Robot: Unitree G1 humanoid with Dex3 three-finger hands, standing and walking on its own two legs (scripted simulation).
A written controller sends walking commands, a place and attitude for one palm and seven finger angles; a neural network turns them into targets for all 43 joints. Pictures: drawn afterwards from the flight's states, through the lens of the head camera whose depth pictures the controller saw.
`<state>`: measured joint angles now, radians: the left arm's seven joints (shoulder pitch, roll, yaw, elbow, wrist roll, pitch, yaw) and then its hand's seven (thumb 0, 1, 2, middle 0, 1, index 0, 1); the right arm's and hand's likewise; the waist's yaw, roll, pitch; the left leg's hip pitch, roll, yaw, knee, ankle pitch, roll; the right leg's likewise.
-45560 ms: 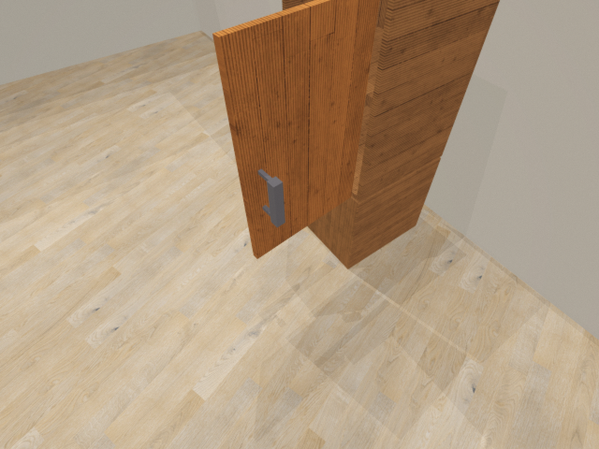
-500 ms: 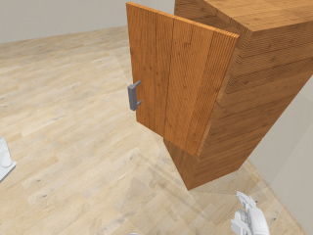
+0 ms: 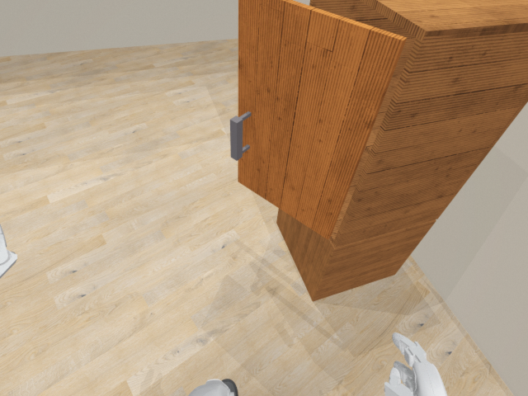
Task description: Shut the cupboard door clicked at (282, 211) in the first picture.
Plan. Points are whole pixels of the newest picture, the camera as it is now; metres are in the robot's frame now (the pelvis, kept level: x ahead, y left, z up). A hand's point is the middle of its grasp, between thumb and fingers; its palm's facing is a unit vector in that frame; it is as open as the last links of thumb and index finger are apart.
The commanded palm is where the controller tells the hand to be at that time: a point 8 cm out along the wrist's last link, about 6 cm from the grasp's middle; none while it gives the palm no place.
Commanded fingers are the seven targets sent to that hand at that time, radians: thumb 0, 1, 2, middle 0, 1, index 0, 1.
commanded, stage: step back with the hand held close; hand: left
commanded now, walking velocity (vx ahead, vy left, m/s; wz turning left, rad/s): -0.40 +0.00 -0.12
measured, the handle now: (241, 135) +0.79 +0.09 -0.09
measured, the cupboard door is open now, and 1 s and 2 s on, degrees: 32 32 32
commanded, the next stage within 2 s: stop stepping back and stand still in 0.02 s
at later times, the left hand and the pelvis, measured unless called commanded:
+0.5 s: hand out of the picture +0.10 +0.27 +0.19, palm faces +0.34 -0.83 -0.45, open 7.4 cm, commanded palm +0.05 +0.32 +0.20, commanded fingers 0.00 0.90 0.90 -0.20 -0.30 -0.20 -0.30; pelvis -0.11 +0.03 +0.02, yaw -4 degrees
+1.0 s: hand out of the picture +0.09 +0.30 +0.19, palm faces +0.38 -0.81 -0.45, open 7.4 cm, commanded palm +0.04 +0.34 +0.20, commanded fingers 0.00 0.90 0.90 -0.20 -0.30 -0.20 -0.30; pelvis -0.13 +0.05 +0.01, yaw -6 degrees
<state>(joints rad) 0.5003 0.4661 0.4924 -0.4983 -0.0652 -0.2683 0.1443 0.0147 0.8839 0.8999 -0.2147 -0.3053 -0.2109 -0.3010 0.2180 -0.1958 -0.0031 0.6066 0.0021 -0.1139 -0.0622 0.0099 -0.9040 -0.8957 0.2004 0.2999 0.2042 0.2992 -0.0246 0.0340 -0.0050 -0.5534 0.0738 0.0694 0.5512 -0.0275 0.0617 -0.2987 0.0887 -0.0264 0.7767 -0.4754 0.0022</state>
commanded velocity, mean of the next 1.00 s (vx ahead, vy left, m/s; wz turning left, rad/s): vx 0.11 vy -0.04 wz -0.01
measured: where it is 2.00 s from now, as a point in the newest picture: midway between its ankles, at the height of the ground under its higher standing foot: outside the picture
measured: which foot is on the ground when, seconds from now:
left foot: down 0.00-0.06, up 0.08-0.18, down 0.20-0.48, up 0.50-0.64, down 0.66-1.00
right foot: up 0.00-0.02, down 0.04-0.68, up 0.70-0.86, down 0.88-1.00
